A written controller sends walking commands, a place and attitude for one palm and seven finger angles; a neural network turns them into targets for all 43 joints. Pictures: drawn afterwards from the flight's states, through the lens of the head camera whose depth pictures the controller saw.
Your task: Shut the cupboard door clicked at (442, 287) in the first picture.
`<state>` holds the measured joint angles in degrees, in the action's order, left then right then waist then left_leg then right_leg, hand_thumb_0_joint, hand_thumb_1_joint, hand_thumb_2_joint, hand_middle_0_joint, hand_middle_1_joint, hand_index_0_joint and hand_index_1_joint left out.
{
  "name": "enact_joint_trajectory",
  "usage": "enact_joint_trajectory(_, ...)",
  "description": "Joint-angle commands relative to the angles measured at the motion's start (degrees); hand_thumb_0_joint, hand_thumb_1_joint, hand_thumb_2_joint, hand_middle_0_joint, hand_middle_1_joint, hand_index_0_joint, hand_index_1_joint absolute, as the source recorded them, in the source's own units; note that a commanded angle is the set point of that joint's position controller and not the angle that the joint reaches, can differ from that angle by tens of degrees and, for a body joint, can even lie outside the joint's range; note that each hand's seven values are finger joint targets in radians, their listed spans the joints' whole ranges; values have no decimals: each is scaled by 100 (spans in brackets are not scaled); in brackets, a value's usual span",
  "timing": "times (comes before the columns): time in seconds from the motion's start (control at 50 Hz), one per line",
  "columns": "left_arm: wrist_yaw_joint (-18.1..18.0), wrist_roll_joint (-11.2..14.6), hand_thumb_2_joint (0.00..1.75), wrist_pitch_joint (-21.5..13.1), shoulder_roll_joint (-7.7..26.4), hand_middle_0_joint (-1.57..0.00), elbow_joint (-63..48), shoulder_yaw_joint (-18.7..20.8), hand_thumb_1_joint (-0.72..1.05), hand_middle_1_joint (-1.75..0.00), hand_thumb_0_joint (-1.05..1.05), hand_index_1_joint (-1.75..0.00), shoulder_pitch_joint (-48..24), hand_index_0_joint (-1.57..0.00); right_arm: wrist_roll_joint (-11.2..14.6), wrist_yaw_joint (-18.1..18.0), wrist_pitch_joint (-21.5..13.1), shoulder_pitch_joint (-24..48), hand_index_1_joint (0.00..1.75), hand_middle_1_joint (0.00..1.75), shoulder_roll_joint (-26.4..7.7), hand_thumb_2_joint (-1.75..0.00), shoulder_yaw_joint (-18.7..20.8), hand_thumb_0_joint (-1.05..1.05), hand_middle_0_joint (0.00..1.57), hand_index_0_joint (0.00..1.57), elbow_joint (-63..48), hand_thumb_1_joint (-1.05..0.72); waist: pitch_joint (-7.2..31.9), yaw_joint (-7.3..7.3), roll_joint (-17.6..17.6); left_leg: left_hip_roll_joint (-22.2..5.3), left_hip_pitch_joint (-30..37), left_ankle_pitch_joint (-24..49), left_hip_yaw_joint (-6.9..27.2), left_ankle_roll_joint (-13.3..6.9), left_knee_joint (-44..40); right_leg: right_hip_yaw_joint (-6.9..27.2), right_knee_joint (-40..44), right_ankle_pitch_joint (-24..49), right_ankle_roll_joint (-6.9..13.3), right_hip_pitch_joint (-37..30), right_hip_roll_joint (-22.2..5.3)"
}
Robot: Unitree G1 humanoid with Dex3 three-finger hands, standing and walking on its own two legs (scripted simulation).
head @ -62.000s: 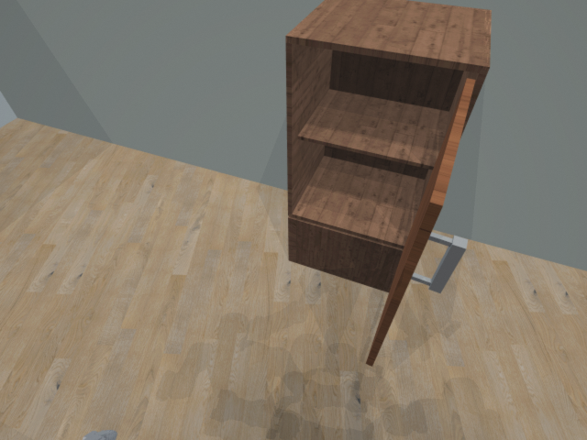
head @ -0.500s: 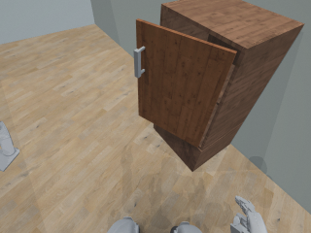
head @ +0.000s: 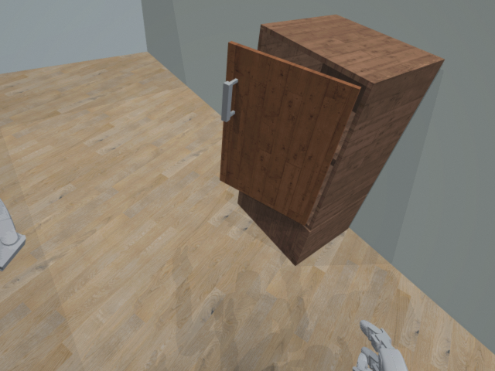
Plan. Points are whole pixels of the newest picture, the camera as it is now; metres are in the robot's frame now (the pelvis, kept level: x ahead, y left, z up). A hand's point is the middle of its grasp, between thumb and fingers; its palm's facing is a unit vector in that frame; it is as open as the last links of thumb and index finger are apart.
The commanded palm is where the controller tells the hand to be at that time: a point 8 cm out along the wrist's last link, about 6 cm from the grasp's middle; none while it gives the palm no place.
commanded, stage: stop stepping back and stand still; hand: left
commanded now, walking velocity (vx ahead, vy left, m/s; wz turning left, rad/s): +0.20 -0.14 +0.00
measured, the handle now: (230, 100) +0.94 +0.09 -0.03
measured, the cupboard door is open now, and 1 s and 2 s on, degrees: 20 20 20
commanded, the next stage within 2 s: let the arm hang, fingers relaxed in 1.20 s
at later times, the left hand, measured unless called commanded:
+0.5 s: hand (5, 252) +0.19 +0.29 +0.17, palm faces +0.40 -0.82 -0.41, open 7.5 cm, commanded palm +0.13 +0.32 +0.18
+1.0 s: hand (54, 221) +0.24 +0.26 +0.17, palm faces +0.32 -0.83 -0.46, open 7.4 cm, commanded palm +0.18 +0.31 +0.18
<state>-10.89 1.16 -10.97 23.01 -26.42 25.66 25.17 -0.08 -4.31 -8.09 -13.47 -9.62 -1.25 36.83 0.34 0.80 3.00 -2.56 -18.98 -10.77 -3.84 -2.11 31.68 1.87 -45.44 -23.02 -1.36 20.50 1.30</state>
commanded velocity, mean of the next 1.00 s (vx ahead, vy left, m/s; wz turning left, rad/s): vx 0.06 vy -0.03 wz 0.00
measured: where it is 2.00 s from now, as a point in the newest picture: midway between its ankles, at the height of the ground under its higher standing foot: outside the picture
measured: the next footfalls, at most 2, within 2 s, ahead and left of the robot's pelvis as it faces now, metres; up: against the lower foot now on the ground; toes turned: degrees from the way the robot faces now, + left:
right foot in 0.14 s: -0.02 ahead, -0.07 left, +0.00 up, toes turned -10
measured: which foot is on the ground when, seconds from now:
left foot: down 0.00-1.00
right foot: up 0.00-0.12, down 0.14-1.00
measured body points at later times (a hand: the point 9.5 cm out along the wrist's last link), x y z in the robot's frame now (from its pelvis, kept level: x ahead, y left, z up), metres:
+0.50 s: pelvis -0.04 +0.04 +0.00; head -0.05 +0.06 +0.45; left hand +0.17 +0.33 +0.19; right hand +0.05 -0.22 -0.09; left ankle +0.05 +0.13 -0.73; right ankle -0.06 -0.07 -0.71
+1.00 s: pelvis +0.00 +0.03 +0.00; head +0.02 +0.04 +0.45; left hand +0.22 +0.31 +0.19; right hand +0.13 -0.23 -0.08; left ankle +0.05 +0.13 -0.73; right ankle -0.06 -0.06 -0.73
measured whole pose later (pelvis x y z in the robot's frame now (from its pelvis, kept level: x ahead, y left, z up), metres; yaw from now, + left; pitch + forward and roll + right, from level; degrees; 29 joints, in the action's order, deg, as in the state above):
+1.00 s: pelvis +0.00 +0.03 +0.00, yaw -7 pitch +2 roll -1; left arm -9.6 2.4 -10.2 24.2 -27.8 24.2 31.5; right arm 0.6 -4.7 -4.5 -12.2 -11.3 -1.1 35.1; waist 1.0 1.2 1.1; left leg -2.1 -18.2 -12.4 -5.5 -1.1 29.1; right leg -3.4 -26.5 -18.3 1.9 9.7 1.7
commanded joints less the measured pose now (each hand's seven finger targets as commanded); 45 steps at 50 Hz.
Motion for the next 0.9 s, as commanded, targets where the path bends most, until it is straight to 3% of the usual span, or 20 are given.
enact_joint_trajectory(0.0,-3,25,90,-340,920,-20,-1609,331,90,-30,0,-30,456,-20,-22,67,-214,512,30,30,-891,-90,274,0,20,20,-969,-90,319,5,-1554,-1114,-319,-2775,1020,-6,-2384,-761,877,-78,126,-799,252)
enact_joint_trajectory(0.06,-23,52,90,-171,1153,-20,-1338,457,90,-30,0,-30,399,-20,-84,-12,50,466,30,30,-906,-90,274,0,20,20,-1013,-90,231,87,-1558,-784,-721,-2893,593,154,-1873,-824,1935,-121,347,-1588,241)
enact_joint_trajectory(0.1,-44,88,90,-108,1352,-20,-1208,643,90,-30,0,-30,316,-20,-121,-35,227,391,30,30,-842,-90,276,0,20,20,-991,-90,262,106,-765,-459,-928,-1965,366,182,-411,296,2504,-256,854,-1539,-525)
enact_joint_trajectory(0.12,-60,121,90,-111,1555,-20,-1147,848,90,-30,0,-30,201,-20,-136,-25,298,337,30,30,-832,-90,304,0,20,20,-963,-90,328,92,-22,-232,-998,-1307,126,251,728,1419,2995,-650,1235,-1262,-1245)
enact_joint_trajectory(0.14,-96,170,90,-177,1651,-20,-1072,932,90,-30,0,-30,108,-20,-137,0,318,298,30,30,-879,-90,301,0,20,20,-929,-90,252,64,347,-132,-1220,-757,68,297,1349,2014,3345,-391,1509,-1127,-1845)
enact_joint_trajectory(0.16,-110,181,90,-147,1326,-20,-795,699,90,-30,0,-30,239,-20,7,37,282,244,30,30,-815,-90,358,0,20,20,-885,-90,344,-2,774,-17,-1521,-1159,229,323,1829,2207,3270,-590,1594,-1301,-1916)
enact_joint_trajectory(0.2,-106,151,90,-114,1120,-20,-695,494,90,-30,0,-30,305,-20,19,32,309,320,30,30,-885,-90,376,0,20,20,-901,-90,-112,16,646,-159,-1569,-1203,407,294,2002,1877,3231,-952,1547,-798,-1809)
enact_joint_trajectory(0.3,-122,-22,90,-332,1247,-20,-1196,340,90,-30,0,-30,-522,-20,-69,-167,91,488,30,30,-876,-90,304,0,20,20,-725,-90,-352,89,-205,4,603,-891,-203,146,133,576,2723,-1574,961,613,-1121)
enact_joint_trajectory(0.32,-106,-9,90,-362,1199,-20,-1284,309,90,-30,0,-30,-497,-20,-49,-199,22,440,30,30,-927,-90,330,0,20,20,-755,-90,-346,104,-549,-129,835,-1231,57,43,-320,485,2236,-1424,829,701,-903)
enact_joint_trajectory(0.36,-109,16,90,-470,1263,-20,-1588,543,90,-30,0,-30,-422,-20,-48,-198,-59,419,30,30,-1069,-90,335,0,20,20,-777,-90,-250,80,-2181,-1396,918,-2693,2331,-495,-1860,-304,360,-857,310,1051,51)
enact_joint_trajectory(0.38,-82,5,90,-534,1540,-20,-1623,772,90,-30,0,-30,-390,-20,-60,-215,-97,475,30,30,-992,-90,300,0,20,20,-764,-90,-93,66,-2347,-1822,254,-3677,2917,-580,-2524,-318,-605,-823,236,589,73)
enact_joint_trajectory(0.4,-60,-15,90,-523,1457,-20,-1584,787,90,-30,0,-30,-318,-20,-116,-194,-124,457,30,30,-916,-90,308,0,20,20,-786,-90,-163,65,-1858,-1832,-240,-3697,2989,-621,-2659,-157,-918,-550,247,275,10)
enact_joint_trajectory(0.42,-27,3,90,-477,1350,-20,-1465,744,90,-30,0,-30,-153,-20,-138,-142,-140,453,30,30,-889,-90,323,0,20,20,-748,-90,-145,17,-1452,-1730,-478,-3238,2543,-606,-2549,-190,-684,-407,258,-66,-70)
enact_joint_trajectory(0.46,-1,38,90,-401,1119,-20,-1466,616,90,-30,0,-30,218,-20,-99,-42,-130,462,30,30,-880,-90,322,0,20,20,-716,-90,116,-47,-1583,-1365,-471,-2591,1370,-332,-2265,-608,301,-370,243,-744,24)
enact_joint_trajectory(0.52,39,83,90,-273,1013,-20,-1382,504,90,-30,0,-30,577,-20,-73,-1,-42,393,30,30,-911,-90,299,0,20,20,-861,-90,138,37,-1563,-982,-759,-2620,809,-5,-1980,-832,1559,38,253,-1525,125)
enact_joint_trajectory(0.58,9,117,90,-151,1216,-20,-948,743,90,-30,0,-30,642,-20,-78,-14,142,315,30,30,-862,-90,322,0,20,20,-892,-90,148,105,-558,-499,-590,-1782,382,163,-710,165,2542,59,587,-1214,-495)
enact_joint_trajectory(0.64,-2,214,90,-47,1041,-20,-847,524,90,-30,0,-30,453,-20,-20,4,211,300,30,30,-782,-90,311,0,20,20,-811,-90,186,79,354,-211,59,-763,249,226,292,1236,3057,-435,872,-207,-1220)
enact_joint_trajectory(0.72,-53,156,90,-109,1136,-20,-1104,428,90,-30,0,-30,-29,-20,42,-54,191,474,30,30,-813,-90,244,0,20,20,-830,-90,260,74,-48,-273,507,20,397,153,-280,560,2496,983,613,-430,-963)
enact_joint_trajectory(0.78,-27,101,90,-207,1256,-20,-1345,530,90,-30,0,-30,-104,-20,2,-141,110,633,30,30,-858,-90,215,0,20,20,-880,-90,259,-1,-1128,-665,630,410,923,-1,-993,-10,2023,1194,248,-527,-398)
enact_joint_trajectory(0.88,-13,113,90,-301,1208,-20,-1296,626,90,-30,0,-30,342,-20,18,-120,37,507,30,30,-849,-90,236,0,20,20,-922,-90,568,-30,-1051,-601,413,433,801,12,-1025,-63,2137,1586,212,-1144,-356)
